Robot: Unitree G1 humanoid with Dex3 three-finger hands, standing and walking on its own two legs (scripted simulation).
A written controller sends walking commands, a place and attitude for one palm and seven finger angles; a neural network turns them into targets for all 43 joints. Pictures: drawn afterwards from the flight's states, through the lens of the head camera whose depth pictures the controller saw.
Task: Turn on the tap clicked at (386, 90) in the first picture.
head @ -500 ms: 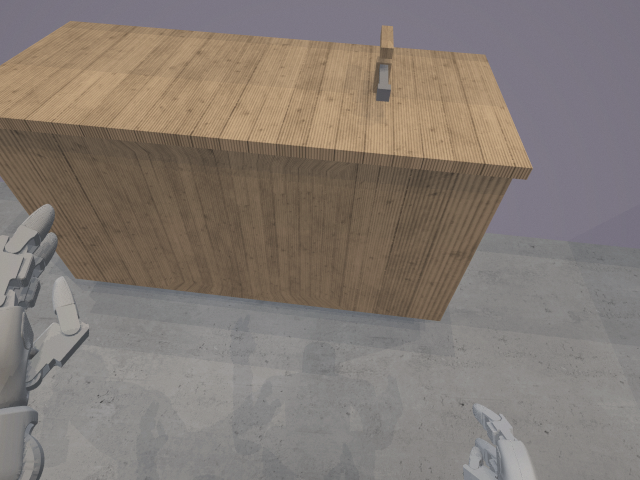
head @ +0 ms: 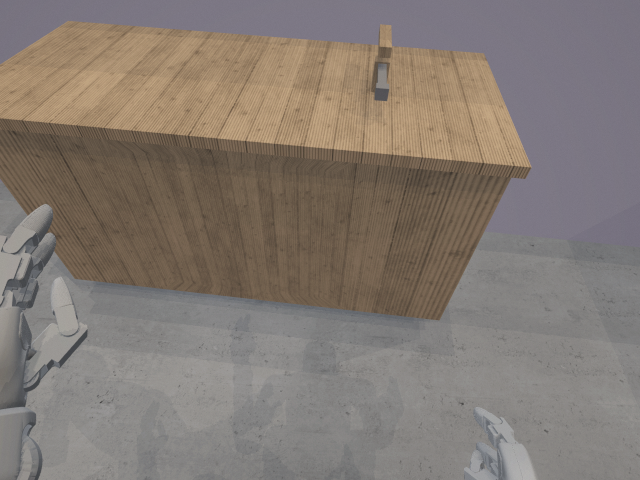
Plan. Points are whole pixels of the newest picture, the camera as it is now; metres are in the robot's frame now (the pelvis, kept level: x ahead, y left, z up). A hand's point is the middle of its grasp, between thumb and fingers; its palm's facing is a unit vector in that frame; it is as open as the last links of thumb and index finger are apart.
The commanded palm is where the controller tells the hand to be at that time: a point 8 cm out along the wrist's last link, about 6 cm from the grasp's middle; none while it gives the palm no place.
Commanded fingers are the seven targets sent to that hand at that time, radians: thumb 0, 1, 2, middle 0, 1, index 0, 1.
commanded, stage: turn to face it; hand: left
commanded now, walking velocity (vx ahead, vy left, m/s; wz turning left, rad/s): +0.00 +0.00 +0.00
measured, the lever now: (381, 92) +0.86 -0.08 +0.07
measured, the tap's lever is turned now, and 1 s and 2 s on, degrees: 0 0 0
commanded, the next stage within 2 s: take the last steps up to it in 0.94 s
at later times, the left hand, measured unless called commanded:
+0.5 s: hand (154, 320) +0.23 +0.17 +0.16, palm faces +0.28 -0.89 -0.36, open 7.4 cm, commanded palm +0.18 +0.23 +0.17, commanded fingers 0.00 0.90 0.90 -0.20 -0.30 -0.20 -0.30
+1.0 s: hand (228, 325) +0.22 +0.11 +0.16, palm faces +0.06 -0.89 -0.46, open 7.4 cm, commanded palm +0.18 +0.18 +0.17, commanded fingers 0.00 0.90 0.90 -0.20 -0.30 -0.20 -0.30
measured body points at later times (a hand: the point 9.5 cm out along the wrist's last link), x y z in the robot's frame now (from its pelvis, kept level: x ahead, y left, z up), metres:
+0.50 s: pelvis -0.03 -0.02 -0.02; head -0.01 -0.03 +0.43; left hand +0.21 +0.22 +0.18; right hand +0.12 -0.27 -0.10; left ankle +0.03 +0.11 -0.74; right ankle +0.04 -0.13 -0.74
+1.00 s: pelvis -0.06 -0.03 -0.01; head -0.05 -0.06 +0.44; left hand +0.22 +0.15 +0.18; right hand +0.02 -0.31 -0.11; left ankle -0.04 +0.12 -0.68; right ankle +0.00 -0.12 -0.74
